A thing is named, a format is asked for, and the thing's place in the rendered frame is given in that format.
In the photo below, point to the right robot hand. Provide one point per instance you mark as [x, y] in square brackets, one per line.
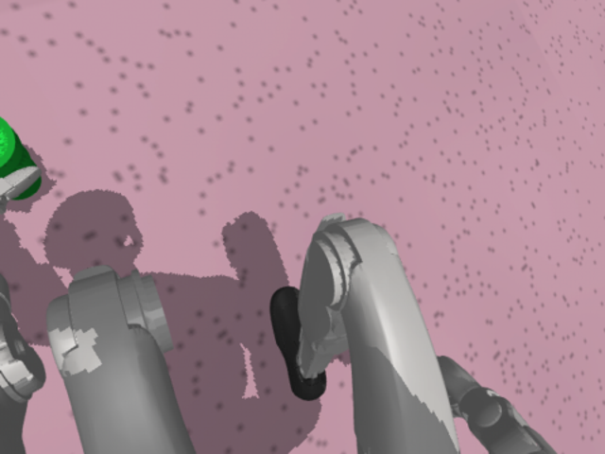
[457, 382]

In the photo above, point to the cup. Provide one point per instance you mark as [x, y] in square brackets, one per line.
[14, 156]

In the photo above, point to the right robot foot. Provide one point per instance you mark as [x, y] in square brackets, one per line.
[287, 327]

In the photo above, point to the left robot arm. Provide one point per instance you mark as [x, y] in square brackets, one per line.
[21, 374]

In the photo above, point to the left robot hand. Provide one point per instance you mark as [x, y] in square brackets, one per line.
[16, 183]

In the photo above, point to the right robot arm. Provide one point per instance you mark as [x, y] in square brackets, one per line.
[498, 425]

